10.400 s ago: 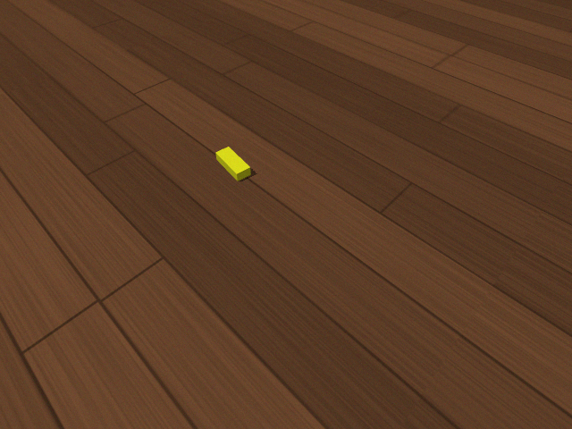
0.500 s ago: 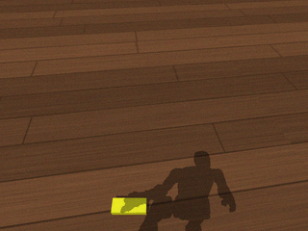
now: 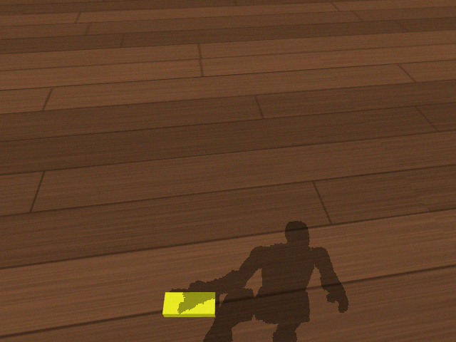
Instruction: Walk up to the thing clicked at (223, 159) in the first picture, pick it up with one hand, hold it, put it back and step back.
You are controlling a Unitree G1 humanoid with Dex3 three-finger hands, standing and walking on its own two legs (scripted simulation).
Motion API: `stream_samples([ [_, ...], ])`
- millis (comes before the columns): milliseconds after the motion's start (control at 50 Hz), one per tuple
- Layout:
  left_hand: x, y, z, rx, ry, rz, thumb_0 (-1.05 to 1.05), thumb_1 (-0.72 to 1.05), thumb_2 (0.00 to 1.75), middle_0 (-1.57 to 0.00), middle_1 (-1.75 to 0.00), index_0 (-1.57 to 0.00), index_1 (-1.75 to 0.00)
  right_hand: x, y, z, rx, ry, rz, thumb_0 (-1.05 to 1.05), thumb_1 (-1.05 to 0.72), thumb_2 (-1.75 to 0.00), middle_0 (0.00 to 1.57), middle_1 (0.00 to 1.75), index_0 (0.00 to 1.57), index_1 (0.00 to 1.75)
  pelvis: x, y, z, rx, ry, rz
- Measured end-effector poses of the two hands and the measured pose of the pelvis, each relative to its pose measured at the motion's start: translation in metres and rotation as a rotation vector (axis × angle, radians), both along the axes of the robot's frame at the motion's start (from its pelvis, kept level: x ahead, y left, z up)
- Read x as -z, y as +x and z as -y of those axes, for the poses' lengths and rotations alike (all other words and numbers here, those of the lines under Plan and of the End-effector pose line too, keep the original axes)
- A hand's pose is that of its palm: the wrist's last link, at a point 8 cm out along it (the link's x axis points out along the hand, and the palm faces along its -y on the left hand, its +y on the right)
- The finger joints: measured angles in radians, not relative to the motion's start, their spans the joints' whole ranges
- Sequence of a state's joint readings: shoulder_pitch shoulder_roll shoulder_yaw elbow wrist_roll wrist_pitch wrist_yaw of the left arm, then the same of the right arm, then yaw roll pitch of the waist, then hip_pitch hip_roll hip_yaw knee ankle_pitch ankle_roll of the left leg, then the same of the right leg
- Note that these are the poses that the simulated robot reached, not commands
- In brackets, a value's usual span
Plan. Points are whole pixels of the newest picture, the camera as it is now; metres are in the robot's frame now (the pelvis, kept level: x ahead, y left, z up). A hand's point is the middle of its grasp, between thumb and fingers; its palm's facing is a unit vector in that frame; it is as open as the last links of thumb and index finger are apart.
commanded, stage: stand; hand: left
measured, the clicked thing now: (190, 304) +0.37 +0.16 -0.76
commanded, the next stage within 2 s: walk up in 0.72 s
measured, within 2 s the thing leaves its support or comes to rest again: neither
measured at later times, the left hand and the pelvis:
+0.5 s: hand out of the picture +0.07 +0.26 -0.16, palm faces -0.03 -0.94 -0.35, open 7.4 cm; pelvis +0.00 +0.00 +0.00, yaw +0 degrees
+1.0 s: hand out of the picture +0.07 +0.23 -0.17, palm faces -0.08 -0.92 -0.39, open 7.4 cm; pelvis -0.05 -0.07 -0.03, yaw -4 degrees
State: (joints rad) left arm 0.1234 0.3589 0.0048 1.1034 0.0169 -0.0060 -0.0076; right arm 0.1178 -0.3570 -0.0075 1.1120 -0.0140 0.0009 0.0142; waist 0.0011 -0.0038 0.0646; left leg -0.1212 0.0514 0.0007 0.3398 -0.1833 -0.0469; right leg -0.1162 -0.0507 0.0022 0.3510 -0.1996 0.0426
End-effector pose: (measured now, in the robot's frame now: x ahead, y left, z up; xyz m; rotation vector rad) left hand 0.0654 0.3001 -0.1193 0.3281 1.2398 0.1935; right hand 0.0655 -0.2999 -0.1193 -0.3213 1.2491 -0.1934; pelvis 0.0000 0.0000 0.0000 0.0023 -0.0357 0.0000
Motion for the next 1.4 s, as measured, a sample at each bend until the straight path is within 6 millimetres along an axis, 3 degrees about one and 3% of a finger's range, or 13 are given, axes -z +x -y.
stream_samples([
  [300, -0.001, 0.005, -0.001, 0.003, 0.002, 0.020, 0.01, 0.91, 0.90, -0.20, -0.30, -0.20, -0.30, -0.001, 0.004, -0.002, 0.000, 0.001, 0.020, 0.01, -0.90, -0.90, 0.20, 0.30, 0.20, 0.30, 0.000, 0.000, -0.001, 0.000, -0.002, 0.007],
  [740, 0.000, -0.006, -0.003, 0.001, -0.002, 0.003, 0.01, 0.91, 0.90, -0.20, -0.30, -0.20, -0.30, -0.002, -0.004, -0.002, 0.009, -0.004, 0.022, 0.01, -0.90, -0.90, 0.20, 0.30, 0.20, 0.30, 0.001, -0.006, -0.001, 0.002, 0.001, 0.009],
  [800, 0.003, -0.003, -0.008, 0.006, 0.007, -0.009, 0.01, 0.90, 0.90, -0.20, -0.30, -0.21, -0.30, -0.007, -0.013, 0.012, 0.033, -0.052, 0.054, 0.01, -0.90, -0.90, 0.21, 0.30, 0.21, 0.31, 0.005, -0.015, 0.008, 0.008, 0.007, 0.004],
  [860, 0.003, 0.000, -0.007, 0.001, 0.022, 0.005, 0.01, 0.91, 0.90, -0.20, -0.30, -0.20, -0.30, -0.015, -0.032, 0.040, 0.037, -0.123, 0.039, 0.01, -0.90, -0.90, 0.21, 0.30, 0.21, 0.31, 0.008, -0.025, 0.025, 0.009, 0.005, -0.003],
  [960, 0.009, 0.000, 0.015, 0.035, 0.036, 0.017, 0.01, 0.91, 0.90, -0.20, -0.30, -0.20, -0.30, -0.020, -0.059, 0.106, 0.031, -0.233, 0.007, 0.01, -0.90, -0.90, 0.21, 0.30, 0.21, 0.31, 0.021, -0.040, 0.057, 0.050, 0.024, -0.011],
  [1040, 0.018, -0.009, 0.052, 0.070, 0.058, 0.005, 0.01, 0.91, 0.90, -0.20, -0.30, -0.20, -0.30, -0.006, -0.070, 0.163, 0.034, -0.266, 0.016, 0.01, -0.90, -0.90, 0.21, 0.30, 0.21, 0.31, 0.039, -0.051, 0.091, 0.074, 0.008, -0.002],
  [1080, 0.021, -0.020, 0.076, 0.078, 0.055, -0.006, 0.01, 0.91, 0.90, -0.20, -0.30, -0.20, -0.30, 0.002, -0.073, 0.180, 0.049, -0.264, 0.016, 0.01, -0.90, -0.90, 0.20, 0.30, 0.21, 0.31, 0.042, -0.056, 0.104, 0.056, -0.014, 0.011],
  [1160, 0.014, -0.039, 0.116, 0.073, 0.018, -0.027, 0.01, 0.91, 0.90, -0.20, -0.30, -0.20, -0.30, 0.006, -0.075, 0.182, 0.060, -0.198, 0.013, 0.01, -0.90, -0.90, 0.20, 0.30, 0.20, 0.30, 0.030, -0.058, 0.120, 0.064, 0.010, -0.004],
  [1240, 0.012, -0.042, 0.138, 0.037, 0.003, 0.024, 0.01, 0.90, 0.90, -0.21, -0.30, -0.21, -0.30, 0.013, -0.080, 0.170, 0.025, -0.113, -0.007, 0.01, -0.91, -0.90, 0.20, 0.30, 0.20, 0.30, 0.025, -0.055, 0.134, 0.033, -0.001, -0.012],
  [1320, 0.010, -0.044, 0.143, 0.005, 0.016, 0.105, 0.01, 0.90, 0.90, -0.21, -0.30, -0.21, -0.30, 0.022, -0.076, 0.157, -0.027, -0.060, -0.040, 0.01, -0.90, -0.90, 0.20, 0.30, 0.20, 0.30, 0.027, -0.054, 0.141, -0.004, -0.007, -0.001],
  [1400, 0.006, -0.057, 0.130, -0.016, 0.053, 0.127, 0.01, 0.90, 0.90, -0.21, -0.30, -0.21, -0.30, 0.026, -0.058, 0.145, -0.072, -0.031, -0.010, 0.01, -0.90, -0.90, 0.20, 0.30, 0.21, 0.30, 0.029, -0.061, 0.137, -0.033, -0.002, 0.008],
])
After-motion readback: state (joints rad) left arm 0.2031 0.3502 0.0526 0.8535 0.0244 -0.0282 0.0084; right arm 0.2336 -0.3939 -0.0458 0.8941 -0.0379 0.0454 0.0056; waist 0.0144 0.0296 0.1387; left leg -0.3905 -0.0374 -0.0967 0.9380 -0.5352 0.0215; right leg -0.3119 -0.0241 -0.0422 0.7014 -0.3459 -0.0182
